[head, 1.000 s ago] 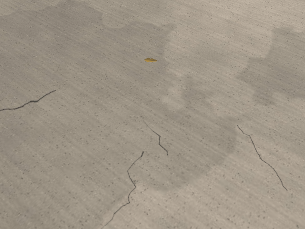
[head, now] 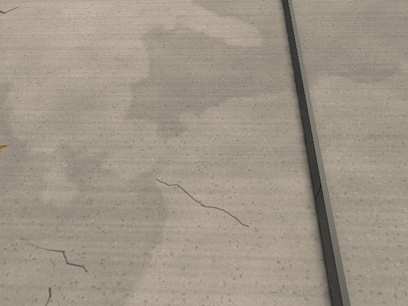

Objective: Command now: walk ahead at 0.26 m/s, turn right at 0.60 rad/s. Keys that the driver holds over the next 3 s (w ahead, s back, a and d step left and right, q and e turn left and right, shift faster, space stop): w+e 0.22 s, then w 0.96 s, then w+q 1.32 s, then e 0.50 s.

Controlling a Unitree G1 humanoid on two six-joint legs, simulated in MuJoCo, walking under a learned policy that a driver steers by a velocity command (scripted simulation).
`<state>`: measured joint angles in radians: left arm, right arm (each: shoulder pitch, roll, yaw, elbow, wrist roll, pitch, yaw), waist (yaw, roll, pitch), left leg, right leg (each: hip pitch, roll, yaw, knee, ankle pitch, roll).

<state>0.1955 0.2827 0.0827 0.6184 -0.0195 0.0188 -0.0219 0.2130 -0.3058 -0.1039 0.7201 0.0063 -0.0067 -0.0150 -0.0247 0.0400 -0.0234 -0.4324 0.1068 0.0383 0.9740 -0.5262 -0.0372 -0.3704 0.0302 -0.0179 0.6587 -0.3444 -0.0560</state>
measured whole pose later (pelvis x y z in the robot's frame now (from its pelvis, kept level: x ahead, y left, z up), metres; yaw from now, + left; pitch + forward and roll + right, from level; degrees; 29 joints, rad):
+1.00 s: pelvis +0.48 -0.09 +0.01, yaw -13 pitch +3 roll +0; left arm 0.10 0.27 0.04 0.67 -0.01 -0.09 -0.03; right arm 0.37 -0.29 -0.04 0.82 0.03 -0.07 0.01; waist -0.05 0.02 0.03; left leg -0.27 -0.01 -0.05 1.09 -0.47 0.02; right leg -0.45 0.02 -0.03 0.56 -0.16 -0.05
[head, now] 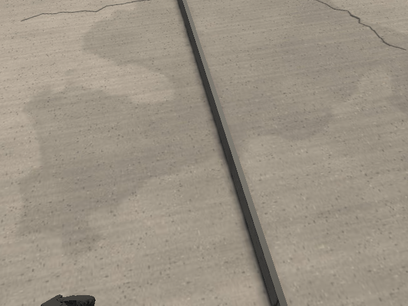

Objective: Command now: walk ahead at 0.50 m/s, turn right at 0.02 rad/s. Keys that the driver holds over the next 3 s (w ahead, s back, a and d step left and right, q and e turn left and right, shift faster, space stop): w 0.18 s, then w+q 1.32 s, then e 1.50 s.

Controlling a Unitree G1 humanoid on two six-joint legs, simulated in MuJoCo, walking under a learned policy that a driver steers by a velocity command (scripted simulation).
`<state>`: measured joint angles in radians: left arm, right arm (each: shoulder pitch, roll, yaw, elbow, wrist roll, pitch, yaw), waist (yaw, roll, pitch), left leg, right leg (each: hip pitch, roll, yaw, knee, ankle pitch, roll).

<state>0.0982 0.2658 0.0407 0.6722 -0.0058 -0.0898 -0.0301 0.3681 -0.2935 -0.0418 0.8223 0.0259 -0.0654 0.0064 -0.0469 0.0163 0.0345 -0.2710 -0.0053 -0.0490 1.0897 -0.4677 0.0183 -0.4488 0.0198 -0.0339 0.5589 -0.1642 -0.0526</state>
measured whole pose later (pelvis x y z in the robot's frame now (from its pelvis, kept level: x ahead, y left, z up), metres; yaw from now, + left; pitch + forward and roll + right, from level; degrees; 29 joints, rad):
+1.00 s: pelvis +0.56 +0.11 +0.00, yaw +24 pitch +3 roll -2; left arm 0.05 0.27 0.05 0.67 0.00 -0.13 -0.01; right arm 0.40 -0.30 -0.07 0.74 0.03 -0.02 -0.02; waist -0.07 0.03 0.01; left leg -0.21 -0.10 -0.21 0.91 -0.50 0.05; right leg -0.44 0.05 0.01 0.52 -0.13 -0.02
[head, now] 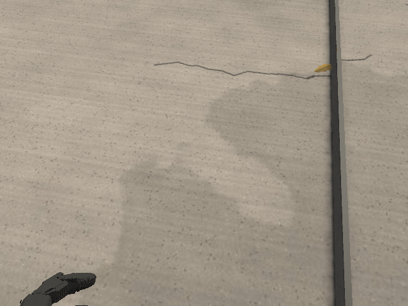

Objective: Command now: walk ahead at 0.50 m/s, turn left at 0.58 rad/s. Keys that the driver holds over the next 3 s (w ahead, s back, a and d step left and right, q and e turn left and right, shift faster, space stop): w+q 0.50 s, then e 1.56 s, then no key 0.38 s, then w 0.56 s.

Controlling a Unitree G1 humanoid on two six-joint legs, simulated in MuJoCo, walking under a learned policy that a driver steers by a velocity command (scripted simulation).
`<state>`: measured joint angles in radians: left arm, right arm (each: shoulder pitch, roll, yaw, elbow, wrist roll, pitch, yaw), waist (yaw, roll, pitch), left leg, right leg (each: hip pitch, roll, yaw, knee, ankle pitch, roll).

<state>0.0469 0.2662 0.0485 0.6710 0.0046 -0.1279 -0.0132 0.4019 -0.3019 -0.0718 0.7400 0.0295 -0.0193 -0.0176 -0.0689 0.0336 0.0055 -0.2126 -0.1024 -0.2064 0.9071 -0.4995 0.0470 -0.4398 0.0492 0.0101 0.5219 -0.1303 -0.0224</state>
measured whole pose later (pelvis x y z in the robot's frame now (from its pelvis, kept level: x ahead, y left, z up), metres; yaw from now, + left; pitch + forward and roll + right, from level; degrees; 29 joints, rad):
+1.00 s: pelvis +0.46 +0.12 +0.00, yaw +12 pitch +2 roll +1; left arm 0.18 0.29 0.06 0.72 0.01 -0.05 -0.03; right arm 0.14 -0.29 -0.06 0.74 -0.01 0.00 -0.03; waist 0.01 0.00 0.05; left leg -0.31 -0.06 0.03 0.94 -0.51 0.00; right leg -0.47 0.03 0.00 0.59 -0.16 -0.06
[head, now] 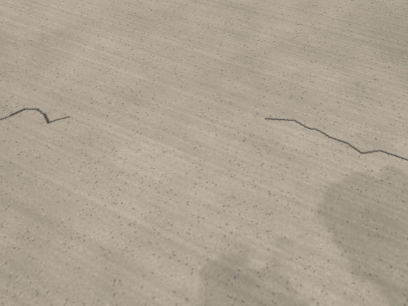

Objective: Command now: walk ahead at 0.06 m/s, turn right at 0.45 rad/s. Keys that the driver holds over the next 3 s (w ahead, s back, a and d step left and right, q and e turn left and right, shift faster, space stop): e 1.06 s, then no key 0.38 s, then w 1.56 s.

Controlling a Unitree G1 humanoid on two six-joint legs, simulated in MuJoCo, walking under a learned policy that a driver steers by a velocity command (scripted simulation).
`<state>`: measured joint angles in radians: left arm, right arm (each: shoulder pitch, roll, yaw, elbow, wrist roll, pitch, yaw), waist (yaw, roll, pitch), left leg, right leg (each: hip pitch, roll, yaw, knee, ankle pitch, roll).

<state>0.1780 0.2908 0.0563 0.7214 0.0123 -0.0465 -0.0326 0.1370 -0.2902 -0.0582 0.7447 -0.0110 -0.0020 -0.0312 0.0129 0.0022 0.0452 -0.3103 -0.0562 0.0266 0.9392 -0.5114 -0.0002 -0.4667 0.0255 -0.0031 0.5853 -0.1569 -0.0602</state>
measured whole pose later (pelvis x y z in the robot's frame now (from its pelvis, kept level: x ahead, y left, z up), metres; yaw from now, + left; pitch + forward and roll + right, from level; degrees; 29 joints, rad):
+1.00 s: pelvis +0.02 +0.01 +0.02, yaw -36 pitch +2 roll +2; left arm 0.19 0.30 0.07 0.61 -0.01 0.03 0.02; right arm 0.12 -0.33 -0.09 0.72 -0.01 0.02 -0.04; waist 0.00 0.03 0.05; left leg -0.54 0.01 -0.04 1.07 -0.38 -0.09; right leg -0.28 0.04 0.09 0.45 -0.21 -0.05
